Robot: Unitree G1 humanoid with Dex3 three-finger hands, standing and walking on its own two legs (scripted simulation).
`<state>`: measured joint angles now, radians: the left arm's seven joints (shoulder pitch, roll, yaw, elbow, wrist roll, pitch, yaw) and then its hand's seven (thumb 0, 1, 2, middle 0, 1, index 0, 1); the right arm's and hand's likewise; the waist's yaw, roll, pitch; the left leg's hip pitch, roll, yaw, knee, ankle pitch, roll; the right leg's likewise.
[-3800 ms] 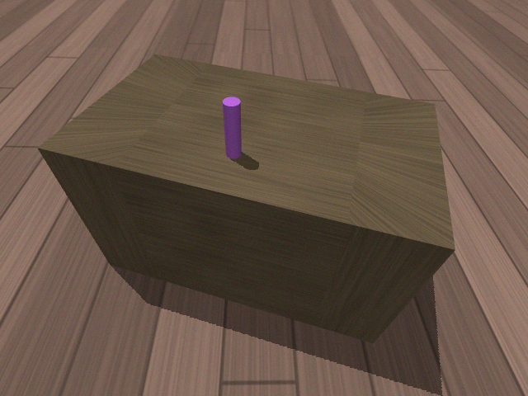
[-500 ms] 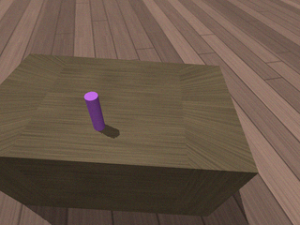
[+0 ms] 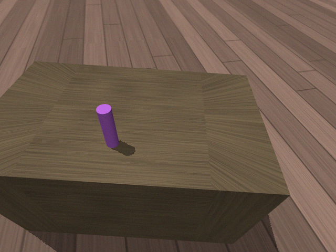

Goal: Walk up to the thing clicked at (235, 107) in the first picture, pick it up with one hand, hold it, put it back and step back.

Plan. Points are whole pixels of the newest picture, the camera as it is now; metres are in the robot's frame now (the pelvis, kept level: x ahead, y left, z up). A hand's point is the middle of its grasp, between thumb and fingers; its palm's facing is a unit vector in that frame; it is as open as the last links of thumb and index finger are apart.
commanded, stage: walk up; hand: left
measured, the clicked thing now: (108, 127) +0.52 +0.21 -0.04
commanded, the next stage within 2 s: stand in 0.08 s
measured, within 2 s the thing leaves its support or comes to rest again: neither
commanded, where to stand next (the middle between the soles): +0.05 +0.00 m, yaw -1 degrees
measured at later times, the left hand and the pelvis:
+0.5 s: hand out of the picture +0.07 +0.25 -0.15, palm faces -0.02 -0.94 -0.34, open 7.4 cm; pelvis -0.01 -0.01 +0.00, yaw +0 degrees
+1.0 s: hand out of the picture +0.07 +0.24 -0.15, palm faces -0.04 -0.94 -0.35, open 7.4 cm; pelvis -0.01 -0.01 +0.00, yaw -1 degrees
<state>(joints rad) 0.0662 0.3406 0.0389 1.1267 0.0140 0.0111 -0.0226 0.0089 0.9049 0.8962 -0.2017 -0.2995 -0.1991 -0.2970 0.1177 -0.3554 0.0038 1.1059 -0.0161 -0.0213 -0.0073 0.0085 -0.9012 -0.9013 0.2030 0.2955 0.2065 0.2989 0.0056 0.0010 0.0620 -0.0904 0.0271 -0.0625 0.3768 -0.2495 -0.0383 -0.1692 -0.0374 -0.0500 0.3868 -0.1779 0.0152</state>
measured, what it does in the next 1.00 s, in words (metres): stands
